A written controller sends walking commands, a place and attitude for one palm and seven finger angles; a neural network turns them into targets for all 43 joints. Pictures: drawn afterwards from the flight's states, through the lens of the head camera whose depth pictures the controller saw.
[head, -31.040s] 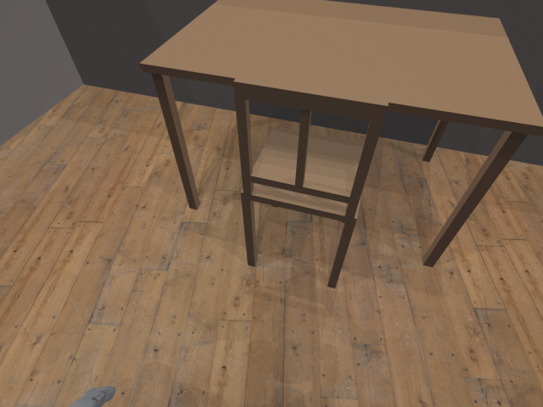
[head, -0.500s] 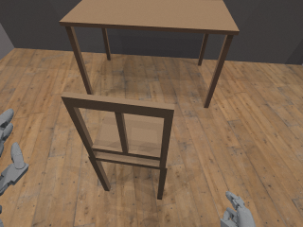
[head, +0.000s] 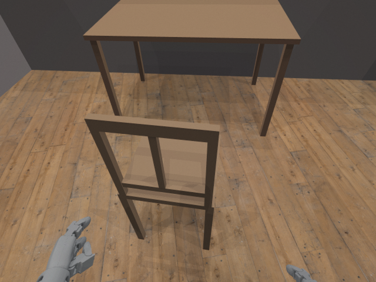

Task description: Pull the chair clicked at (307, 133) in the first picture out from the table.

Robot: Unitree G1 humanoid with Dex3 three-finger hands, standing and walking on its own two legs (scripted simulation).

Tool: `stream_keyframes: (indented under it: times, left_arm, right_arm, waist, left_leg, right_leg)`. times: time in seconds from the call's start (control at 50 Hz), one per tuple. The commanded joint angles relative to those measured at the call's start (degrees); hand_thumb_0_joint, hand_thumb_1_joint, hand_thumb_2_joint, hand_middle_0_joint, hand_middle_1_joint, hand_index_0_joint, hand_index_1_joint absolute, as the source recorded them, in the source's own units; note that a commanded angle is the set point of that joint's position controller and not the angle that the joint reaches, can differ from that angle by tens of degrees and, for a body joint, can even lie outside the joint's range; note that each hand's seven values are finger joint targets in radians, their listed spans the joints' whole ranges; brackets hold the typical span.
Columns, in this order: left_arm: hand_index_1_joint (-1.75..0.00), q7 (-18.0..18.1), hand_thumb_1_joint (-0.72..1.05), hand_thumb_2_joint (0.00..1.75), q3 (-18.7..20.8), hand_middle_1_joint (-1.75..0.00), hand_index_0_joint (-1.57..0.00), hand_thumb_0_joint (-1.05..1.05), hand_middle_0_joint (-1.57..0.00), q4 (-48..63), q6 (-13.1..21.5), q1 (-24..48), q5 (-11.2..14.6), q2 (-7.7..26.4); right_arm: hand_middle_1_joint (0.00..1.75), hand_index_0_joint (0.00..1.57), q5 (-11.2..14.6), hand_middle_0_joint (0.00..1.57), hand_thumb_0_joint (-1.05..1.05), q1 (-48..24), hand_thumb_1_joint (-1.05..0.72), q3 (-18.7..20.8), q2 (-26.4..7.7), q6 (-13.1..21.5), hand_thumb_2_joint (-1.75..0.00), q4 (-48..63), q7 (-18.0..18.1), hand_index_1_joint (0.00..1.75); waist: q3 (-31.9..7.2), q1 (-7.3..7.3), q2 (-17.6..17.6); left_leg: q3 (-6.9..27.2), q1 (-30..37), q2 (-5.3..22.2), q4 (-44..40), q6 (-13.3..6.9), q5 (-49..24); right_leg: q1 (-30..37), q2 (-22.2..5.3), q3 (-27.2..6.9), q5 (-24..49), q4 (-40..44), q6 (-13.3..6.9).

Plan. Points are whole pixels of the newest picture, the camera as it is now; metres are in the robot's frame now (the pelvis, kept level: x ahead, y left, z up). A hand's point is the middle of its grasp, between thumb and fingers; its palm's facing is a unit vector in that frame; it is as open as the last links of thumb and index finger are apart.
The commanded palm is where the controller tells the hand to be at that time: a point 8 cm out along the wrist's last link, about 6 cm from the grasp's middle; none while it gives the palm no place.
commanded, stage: let the arm hang, fingers relaxed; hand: left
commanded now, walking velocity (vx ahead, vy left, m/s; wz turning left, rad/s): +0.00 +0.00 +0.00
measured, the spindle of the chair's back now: (158, 163) +0.48 +0.13 -0.09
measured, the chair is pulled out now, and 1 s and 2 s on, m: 0.63 0.63 0.63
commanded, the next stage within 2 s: look to check the result in 0.94 s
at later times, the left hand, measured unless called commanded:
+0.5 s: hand out of the picture -0.04 +0.18 -0.16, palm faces +0.03 -0.97 -0.24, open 7.3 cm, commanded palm none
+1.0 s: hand out of the picture +0.01 +0.14 -0.17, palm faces +0.04 -0.98 -0.19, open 7.3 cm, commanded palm none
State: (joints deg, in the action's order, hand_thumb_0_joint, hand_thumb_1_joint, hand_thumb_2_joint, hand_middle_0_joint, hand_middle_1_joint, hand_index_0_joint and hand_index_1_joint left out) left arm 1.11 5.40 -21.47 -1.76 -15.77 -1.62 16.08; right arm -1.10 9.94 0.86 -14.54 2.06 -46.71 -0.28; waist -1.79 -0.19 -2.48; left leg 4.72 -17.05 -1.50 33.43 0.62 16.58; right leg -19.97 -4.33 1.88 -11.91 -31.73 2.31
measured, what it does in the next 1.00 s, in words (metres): stands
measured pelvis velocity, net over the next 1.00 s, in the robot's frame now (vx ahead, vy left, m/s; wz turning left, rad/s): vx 0.00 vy -0.03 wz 0.00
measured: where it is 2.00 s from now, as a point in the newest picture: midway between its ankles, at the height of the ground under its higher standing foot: outside the picture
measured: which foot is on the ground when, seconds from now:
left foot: down 0.00-1.00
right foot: down 0.00-1.00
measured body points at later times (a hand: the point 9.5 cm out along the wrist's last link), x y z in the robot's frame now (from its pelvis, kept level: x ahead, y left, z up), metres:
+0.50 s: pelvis +0.00 -0.02 +0.00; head +0.01 -0.02 +0.45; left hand -0.04 +0.23 -0.14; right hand -0.06 -0.23 -0.15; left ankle +0.01 +0.13 -0.73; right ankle +0.05 -0.15 -0.73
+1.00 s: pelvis +0.00 -0.03 +0.01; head +0.02 -0.03 +0.45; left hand +0.01 +0.19 -0.15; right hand -0.02 -0.23 -0.16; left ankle +0.01 +0.13 -0.73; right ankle +0.05 -0.15 -0.73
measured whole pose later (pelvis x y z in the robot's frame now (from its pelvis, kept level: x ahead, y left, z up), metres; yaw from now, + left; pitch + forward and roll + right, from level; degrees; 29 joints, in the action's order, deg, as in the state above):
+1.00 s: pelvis +0.00 -0.03 +0.01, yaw +0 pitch -1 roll +0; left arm 1.6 0.1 -59.9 -0.9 -16.9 -0.2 8.1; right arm -0.9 20.8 0.0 -6.7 0.0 -59.4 2.0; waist 2.8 0.5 -0.6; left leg 5.6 -13.0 0.9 28.7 2.6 15.0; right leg -16.8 -2.0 2.8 -11.3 -29.0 0.0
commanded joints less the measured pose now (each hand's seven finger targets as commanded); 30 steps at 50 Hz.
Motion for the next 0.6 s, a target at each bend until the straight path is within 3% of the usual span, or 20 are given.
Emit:
stream_keyframes:
  times: [0.0, 0.06, 0.1, 0.16, 0.2, 0.24, 0.28, 0.38, 0.46, 0.58]
  left_arm:
    - [-0.30, -0.60, 0.90, 0.90, -2.11, -0.30, -0.20, 0.00, -0.20, -6.96, 0.63, -1.27, -0.31, 4.88]
    - [-0.30, -0.43, 0.90, 0.90, -3.14, -0.30, -0.20, 0.00, -0.20, -15.69, 0.49, -2.82, -0.08, 5.32]
    - [-0.30, -0.36, 0.90, 0.90, -3.55, -0.30, -0.20, 0.00, -0.20, -20.58, 0.85, -4.34, 0.14, 4.90]
    - [-0.30, -0.15, 0.90, 0.90, -3.03, -0.30, -0.20, 0.00, -0.20, -24.83, 0.96, -5.96, 0.16, 2.94]
    - [-0.30, -0.25, 0.90, 0.90, -3.46, -0.30, -0.20, 0.00, -0.20, -27.24, 1.17, -6.19, 0.39, 2.65]
    - [-0.30, -0.33, 0.90, 0.90, -3.70, -0.30, -0.20, 0.00, -0.20, -29.24, 1.22, -5.74, 0.58, 2.43]
    - [-0.30, -0.37, 0.90, 0.90, -3.79, -0.30, -0.20, 0.00, -0.20, -30.85, 1.18, -5.41, 0.73, 2.09]
    - [-0.30, -0.11, 0.90, 0.90, -3.96, -0.30, -0.20, 0.00, -0.20, -33.91, 1.04, -6.55, 0.95, 1.39]
    - [-0.30, 0.07, 0.90, 0.90, -4.19, -0.30, -0.20, 0.00, -0.20, -35.52, 1.20, -7.79, 1.08, 0.31]
    - [-0.30, 0.41, 0.90, 0.90, -4.29, -0.30, -0.20, 0.00, -0.20, -36.54, 1.48, -7.86, 1.15, -1.11]
  right_arm:
    - [0.30, 0.20, -0.60, 0.20, 0.00, 3.21, -0.90, 0.65, -6.24, -0.21, -0.90, 3.84, -0.03, 0.30]
    - [0.30, 0.20, -0.38, 0.20, 0.00, 3.74, -0.90, 0.01, -5.39, -0.64, -0.90, 1.40, 0.21, 0.30]
    - [0.30, 0.20, -0.22, 0.20, 0.00, 5.81, -0.90, -0.12, -4.18, -0.81, -0.90, -0.50, 0.44, 0.30]
    - [0.30, 0.20, -0.42, 0.20, 0.00, 9.42, -0.90, 0.29, -2.17, -1.46, -0.90, -2.33, 1.04, 0.30]
    - [0.30, 0.20, -0.27, 0.20, 0.00, 11.48, -0.90, 0.33, -1.23, -1.57, -0.90, -3.72, 1.10, 0.30]
    - [0.30, 0.20, -0.13, 0.20, 0.00, 14.07, -0.90, 0.54, -0.55, -1.88, -0.90, -4.95, 1.34, 0.30]
    - [0.30, 0.20, -0.12, 0.20, 0.00, 16.54, -0.90, 0.45, -0.28, -1.78, -0.90, -6.37, 1.42, 0.30]
    - [0.30, 0.20, -0.13, 0.20, 0.00, 19.35, -0.90, 0.23, 0.84, -1.73, -0.90, -8.94, 1.61, 0.30]
    - [0.30, 0.20, -0.08, 0.20, 0.00, 19.75, -0.90, -0.15, 1.53, -1.15, -0.90, -10.25, 1.87, 0.30]
    - [0.30, 0.20, 0.18, 0.20, 0.00, 19.48, -0.90, -0.41, 2.94, -0.87, -0.90, -11.29, 2.15, 0.30]
  waist:
    - [-0.10, 0.64, 8.80]
    - [2.55, 1.26, -3.20]
    - [3.43, 1.24, -6.80]
    - [4.42, 1.06, -9.44]
    - [4.01, 0.96, -5.67]
    - [5.17, 0.45, 0.76]
    - [5.20, -0.06, 3.00]
    - [7.68, -0.04, 4.31]
    - [6.71, 0.60, 1.63]
    - [6.48, 0.87, 3.34]
  left_leg:
    - [5.28, -4.03, 3.88, -7.58, -3.29, -7.51]
    - [4.85, -5.41, 3.76, -10.73, -3.24, -0.45]
    - [4.34, -6.54, 3.31, -11.73, -3.02, 5.43]
    - [4.22, -7.19, 3.29, -12.18, -3.32, 9.87]
    - [3.96, -6.46, 3.16, -11.49, -3.34, 9.79]
    - [3.44, -4.86, 3.05, -10.44, -3.54, 8.46]
    - [3.28, -4.13, 3.09, -9.67, -3.57, 6.85]
    - [3.30, -4.51, 3.05, -9.98, -3.88, 6.45]
    - [3.94, -4.86, 3.85, -12.08, -4.14, 3.73]
    - [2.51, -3.84, 3.78, -11.07, -3.61, -1.95]
  right_leg:
    - [6.60, -1.50, -4.29, -3.66, 4.63, -4.76]
    - [6.47, -0.43, -4.61, -7.43, 5.73, -4.28]
    - [6.63, -0.28, -5.01, -8.95, 6.38, -4.60]
    - [6.48, 0.19, -4.09, -9.69, 7.80, -5.02]
    - [6.27, -0.24, -4.55, -10.55, 8.75, -5.18]
    - [4.35, -0.52, -4.63, -12.36, 10.60, -5.66]
    - [3.41, -1.19, -4.65, -13.52, 10.87, -5.65]
    - [1.44, -1.29, -4.45, -15.75, 11.16, -5.95]
    - [4.35, -0.52, -3.80, -10.42, 9.35, -5.68]
    - [6.10, -1.09, -3.67, -5.73, 8.95, -5.73]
